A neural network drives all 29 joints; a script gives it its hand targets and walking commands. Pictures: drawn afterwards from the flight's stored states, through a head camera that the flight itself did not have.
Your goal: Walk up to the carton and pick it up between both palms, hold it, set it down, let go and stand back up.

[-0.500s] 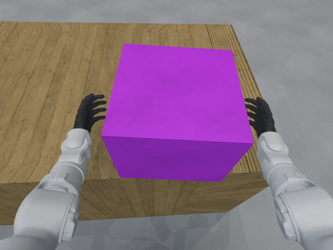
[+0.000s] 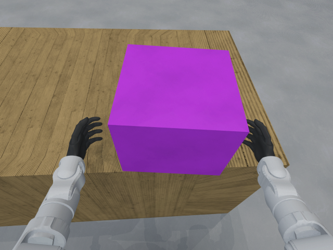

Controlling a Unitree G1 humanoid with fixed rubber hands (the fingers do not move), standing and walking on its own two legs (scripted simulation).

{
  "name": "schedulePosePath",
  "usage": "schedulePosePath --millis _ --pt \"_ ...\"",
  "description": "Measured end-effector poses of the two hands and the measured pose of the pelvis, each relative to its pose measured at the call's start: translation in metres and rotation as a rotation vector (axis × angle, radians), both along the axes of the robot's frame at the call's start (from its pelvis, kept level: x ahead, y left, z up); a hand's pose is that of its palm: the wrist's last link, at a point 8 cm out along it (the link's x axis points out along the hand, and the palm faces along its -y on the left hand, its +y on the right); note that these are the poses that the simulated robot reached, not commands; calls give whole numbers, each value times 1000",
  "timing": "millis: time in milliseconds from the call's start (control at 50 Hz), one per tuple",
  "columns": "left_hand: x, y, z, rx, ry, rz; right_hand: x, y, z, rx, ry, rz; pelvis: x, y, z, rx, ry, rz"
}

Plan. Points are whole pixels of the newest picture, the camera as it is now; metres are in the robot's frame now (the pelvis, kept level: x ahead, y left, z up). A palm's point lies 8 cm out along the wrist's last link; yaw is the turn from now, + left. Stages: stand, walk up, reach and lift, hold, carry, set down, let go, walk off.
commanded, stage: set down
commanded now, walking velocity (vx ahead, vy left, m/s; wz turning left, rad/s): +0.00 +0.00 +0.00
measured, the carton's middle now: (174, 111) +0.48 +0.00 +0.02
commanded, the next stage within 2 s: none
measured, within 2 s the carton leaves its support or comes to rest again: neither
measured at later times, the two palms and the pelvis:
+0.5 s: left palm (74, 183) +0.26 +0.22 +0.03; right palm (282, 178) +0.29 -0.24 +0.04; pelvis +0.02 -0.02 +0.01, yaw +1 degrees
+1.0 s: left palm (68, 206) +0.21 +0.23 +0.02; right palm (281, 209) +0.23 -0.23 +0.02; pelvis +0.01 -0.02 +0.01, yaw +1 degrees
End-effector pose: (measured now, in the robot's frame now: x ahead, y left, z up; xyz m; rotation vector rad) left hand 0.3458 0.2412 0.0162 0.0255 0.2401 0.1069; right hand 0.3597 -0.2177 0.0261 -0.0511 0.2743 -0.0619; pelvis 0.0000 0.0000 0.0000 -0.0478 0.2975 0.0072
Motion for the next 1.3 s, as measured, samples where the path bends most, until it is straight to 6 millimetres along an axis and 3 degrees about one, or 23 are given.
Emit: schedulePosePath --millis 140,300,440,540,700,820,1020,1300 --pt "-25 -4 -2 -5 31 -9 -19 -5 -2 17 7 2 7 -3 3 5 -33 1" --pt "-47 -11 7 -5 33 -26 -34 -11 13 45 -52 7 16 -11 7 17 -101 3" --pt "-73 -18 12 -9 33 -48 -61 -20 10 67 -45 -40 20 -18 10 27 -169 5" --pt "-93 -16 7 -14 56 -39 -81 -18 12 89 -63 -58 19 -19 10 29 -196 6" --pt "-112 -15 10 -13 42 -29 -94 -6 17 122 -84 -44 14 -19 10 29 -217 7" --pt "-126 -16 8 -15 54 -27 -112 -11 9 105 -50 -59 13 -20 11 30 -236 7" --pt "-132 -16 -2 -16 104 -21 -135 -9 -12 106 35 -85 14 -21 11 32 -242 7" --pt "-127 -17 -17 -21 203 -8 -124 -7 -21 71 77 -65 27 -22 11 34 -225 6"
